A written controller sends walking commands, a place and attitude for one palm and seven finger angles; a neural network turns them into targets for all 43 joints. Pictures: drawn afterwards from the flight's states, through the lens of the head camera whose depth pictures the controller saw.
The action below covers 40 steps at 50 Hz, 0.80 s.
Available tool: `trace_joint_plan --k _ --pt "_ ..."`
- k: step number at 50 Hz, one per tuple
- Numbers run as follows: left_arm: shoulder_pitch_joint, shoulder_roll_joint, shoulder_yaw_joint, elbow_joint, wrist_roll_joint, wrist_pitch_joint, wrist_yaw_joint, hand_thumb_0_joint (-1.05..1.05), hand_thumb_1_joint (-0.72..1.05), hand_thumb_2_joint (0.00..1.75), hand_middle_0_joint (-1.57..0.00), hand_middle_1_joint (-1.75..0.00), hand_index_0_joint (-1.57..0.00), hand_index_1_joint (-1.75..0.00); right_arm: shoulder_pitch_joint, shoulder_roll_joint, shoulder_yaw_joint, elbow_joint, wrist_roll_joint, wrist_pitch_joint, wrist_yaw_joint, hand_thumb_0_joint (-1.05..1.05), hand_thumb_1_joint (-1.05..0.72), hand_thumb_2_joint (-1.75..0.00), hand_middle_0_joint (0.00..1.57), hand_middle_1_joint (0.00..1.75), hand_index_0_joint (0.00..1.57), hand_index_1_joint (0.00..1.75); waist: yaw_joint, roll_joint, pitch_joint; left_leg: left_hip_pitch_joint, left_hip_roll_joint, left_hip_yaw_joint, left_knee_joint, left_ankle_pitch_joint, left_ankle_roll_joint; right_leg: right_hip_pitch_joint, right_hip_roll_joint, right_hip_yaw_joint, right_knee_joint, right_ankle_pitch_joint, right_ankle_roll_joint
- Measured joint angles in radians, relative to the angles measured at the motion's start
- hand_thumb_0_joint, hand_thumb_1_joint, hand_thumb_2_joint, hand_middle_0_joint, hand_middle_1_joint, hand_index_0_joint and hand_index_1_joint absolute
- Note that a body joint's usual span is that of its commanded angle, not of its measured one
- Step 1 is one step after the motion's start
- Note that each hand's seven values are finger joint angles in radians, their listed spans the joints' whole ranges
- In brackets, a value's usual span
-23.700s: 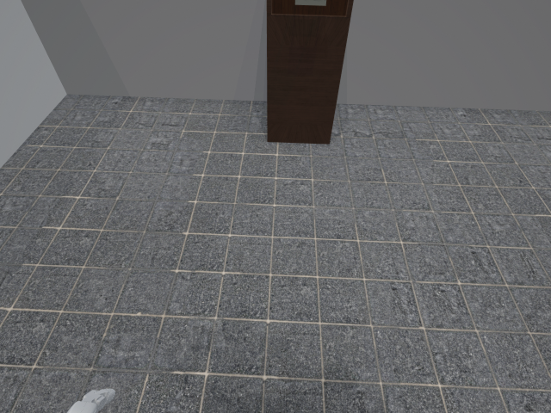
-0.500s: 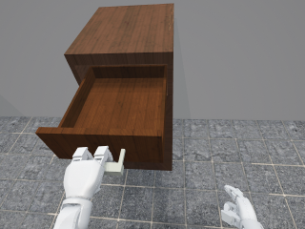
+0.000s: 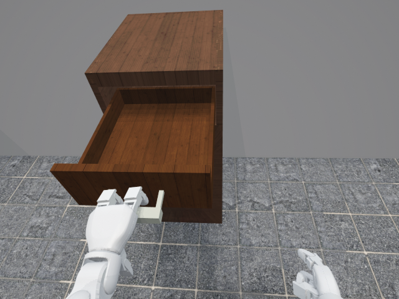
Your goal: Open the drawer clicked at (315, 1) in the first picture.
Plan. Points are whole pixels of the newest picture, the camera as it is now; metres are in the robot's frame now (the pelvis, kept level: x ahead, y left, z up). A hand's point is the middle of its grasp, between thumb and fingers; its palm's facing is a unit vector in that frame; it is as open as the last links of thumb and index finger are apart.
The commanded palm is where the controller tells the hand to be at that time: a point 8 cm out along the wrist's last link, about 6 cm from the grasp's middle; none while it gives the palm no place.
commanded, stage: lift the hand off the handle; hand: left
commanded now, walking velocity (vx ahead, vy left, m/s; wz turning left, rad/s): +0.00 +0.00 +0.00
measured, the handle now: (132, 204) +0.29 +0.18 +0.03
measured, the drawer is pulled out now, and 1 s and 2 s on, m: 0.30 0.30 0.30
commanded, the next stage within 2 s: draw the hand back to the body in 1.48 s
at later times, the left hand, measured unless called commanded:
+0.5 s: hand (117, 218) +0.25 +0.20 +0.05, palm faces +0.10 -0.12 -0.99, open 13.7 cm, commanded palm +0.21 +0.19 +0.11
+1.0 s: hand (106, 197) +0.25 +0.19 +0.12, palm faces +0.14 -0.13 -0.98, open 13.7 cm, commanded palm +0.21 +0.19 +0.18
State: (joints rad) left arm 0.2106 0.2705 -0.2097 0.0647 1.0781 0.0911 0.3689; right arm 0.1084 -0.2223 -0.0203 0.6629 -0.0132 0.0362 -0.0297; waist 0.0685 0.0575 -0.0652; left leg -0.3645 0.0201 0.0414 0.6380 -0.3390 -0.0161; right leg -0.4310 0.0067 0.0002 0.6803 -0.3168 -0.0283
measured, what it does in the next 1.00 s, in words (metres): stands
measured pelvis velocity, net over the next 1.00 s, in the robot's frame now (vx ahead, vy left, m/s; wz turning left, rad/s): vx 0.02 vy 0.01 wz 0.02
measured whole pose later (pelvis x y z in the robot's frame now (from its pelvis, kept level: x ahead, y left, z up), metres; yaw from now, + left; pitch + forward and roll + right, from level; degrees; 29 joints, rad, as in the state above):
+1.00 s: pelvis +0.02 +0.01 +0.02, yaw +1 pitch -2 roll +1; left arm 0.20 0.38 -0.21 -0.31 0.98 0.17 0.11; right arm 0.05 -0.22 0.02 0.66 0.00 0.09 0.01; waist 0.12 0.12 -0.02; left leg -0.14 0.01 0.02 0.45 -0.28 -0.01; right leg -0.19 0.00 -0.02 0.49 -0.26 -0.02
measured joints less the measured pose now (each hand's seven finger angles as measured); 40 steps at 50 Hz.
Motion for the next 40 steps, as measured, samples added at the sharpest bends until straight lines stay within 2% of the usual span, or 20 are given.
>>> trace_joint_plan --k 6,16,25,32,40 --pt "-0.01 -0.002 -0.017 0.009 0.022 0.004 0.02 0.0 -0.48 0.3 -0.33 -1.23 -0.32 -1.2 0.005 -0.002 -0.005 0.01 -0.002 0.004 0.005 0.01 -0.91 -0.9 0.2 0.3 0.19 0.3 0.005 0.001 0.001 -0.009 -0.004 0.0 0.01 -0.004 0.005 -0.006 -0.004 0.0 0.006 -0.002 0.004" --pt "-0.038 0.005 -0.044 0.009 0.003 0.028 -0.001 0.0 -0.49 0.3 -0.34 -1.22 -0.32 -1.2 -0.013 0.014 0.003 0.013 0.002 0.012 0.001 0.01 -0.91 -0.9 0.2 0.3 0.19 0.3 0.009 0.01 0.007 0.012 -0.009 -0.004 0.001 -0.002 0.009 0.019 -0.009 -0.003 -0.007 0.0 0.009" --pt "-0.022 0.024 -0.034 -0.111 -0.034 0.071 -0.062 0.0 -0.49 0.3 -0.34 -1.21 -0.35 -1.21 -0.023 0.013 0.012 -0.003 0.007 0.023 0.015 0.01 -0.91 -0.9 0.2 0.3 0.19 0.3 0.02 0.027 0.007 0.078 -0.013 -0.004 -0.052 0.013 0.012 0.084 -0.011 -0.002 -0.056 0.012 0.012" --pt "-0.016 0.037 -0.048 -0.199 -0.044 0.104 -0.139 0.0 -0.49 0.3 -0.33 -1.2 -0.34 -1.21 -0.039 0.002 0.026 -0.01 0.011 0.042 0.029 0.01 -0.91 -0.9 0.2 0.3 0.19 0.3 0.036 0.035 0.016 0.131 -0.015 -0.009 -0.095 0.026 0.012 0.137 -0.013 -0.008 -0.095 0.021 0.013" --pt "-0.019 0.075 -0.044 -0.265 -0.064 0.098 -0.214 0.0 -0.49 0.3 -0.32 -1.2 -0.34 -1.21 -0.055 0.001 0.038 -0.017 0.011 0.051 0.033 0.01 -0.91 -0.9 0.2 0.3 0.19 0.3 0.045 0.043 0.035 0.181 -0.012 -0.015 -0.139 0.041 0.01 0.189 -0.009 -0.013 -0.141 0.035 0.01"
